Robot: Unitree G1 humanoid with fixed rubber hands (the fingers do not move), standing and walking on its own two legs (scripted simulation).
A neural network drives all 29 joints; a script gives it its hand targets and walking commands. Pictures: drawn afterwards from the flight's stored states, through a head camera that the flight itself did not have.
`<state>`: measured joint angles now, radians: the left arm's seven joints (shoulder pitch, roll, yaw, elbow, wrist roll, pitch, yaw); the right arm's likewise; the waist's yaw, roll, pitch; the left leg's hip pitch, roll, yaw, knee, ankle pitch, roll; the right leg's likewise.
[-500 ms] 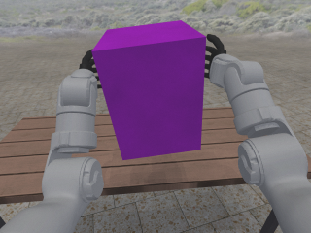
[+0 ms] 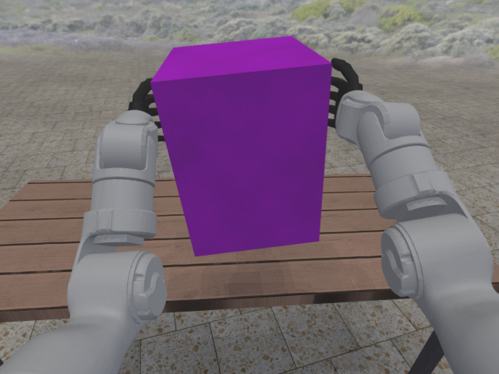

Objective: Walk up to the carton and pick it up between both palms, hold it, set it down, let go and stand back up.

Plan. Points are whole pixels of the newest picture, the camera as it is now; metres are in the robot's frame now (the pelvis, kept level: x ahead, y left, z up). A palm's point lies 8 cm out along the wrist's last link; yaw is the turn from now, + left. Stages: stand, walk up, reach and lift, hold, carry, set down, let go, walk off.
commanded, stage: set down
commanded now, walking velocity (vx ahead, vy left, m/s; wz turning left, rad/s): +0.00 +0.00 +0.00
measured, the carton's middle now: (244, 142) +0.42 +0.03 +0.26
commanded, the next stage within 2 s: none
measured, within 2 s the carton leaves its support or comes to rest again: neither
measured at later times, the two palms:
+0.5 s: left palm (130, 113) +0.37 +0.20 +0.33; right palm (330, 105) +0.39 -0.10 +0.34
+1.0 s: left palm (134, 144) +0.37 +0.20 +0.28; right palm (322, 133) +0.40 -0.10 +0.29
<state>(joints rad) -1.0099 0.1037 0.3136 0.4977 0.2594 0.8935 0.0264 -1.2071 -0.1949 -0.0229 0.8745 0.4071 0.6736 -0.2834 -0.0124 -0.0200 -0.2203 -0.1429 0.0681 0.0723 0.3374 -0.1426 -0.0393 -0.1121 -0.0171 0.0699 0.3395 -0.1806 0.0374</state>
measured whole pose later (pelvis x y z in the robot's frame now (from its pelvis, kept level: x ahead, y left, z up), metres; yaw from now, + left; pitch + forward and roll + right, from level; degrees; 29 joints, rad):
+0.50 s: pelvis +0.00 +0.00 +0.00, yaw +0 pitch -5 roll +0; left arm -1.10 0.12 0.42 0.58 0.37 0.70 -0.01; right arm -1.26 -0.13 -0.07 1.01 0.27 0.38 -0.22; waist -0.01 -0.03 -0.11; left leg -0.10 0.07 0.07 0.34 -0.15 -0.03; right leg -0.07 -0.02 0.07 0.33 -0.18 0.04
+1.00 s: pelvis +0.00 +0.00 +0.00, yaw +1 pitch -7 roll +0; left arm -0.96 0.07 0.37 0.53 0.37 0.63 0.02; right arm -1.13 -0.10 -0.08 1.02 0.21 0.21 -0.18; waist -0.01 -0.04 -0.05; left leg -0.06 0.07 0.05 0.34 -0.14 -0.04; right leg -0.01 -0.02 0.05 0.31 -0.17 0.04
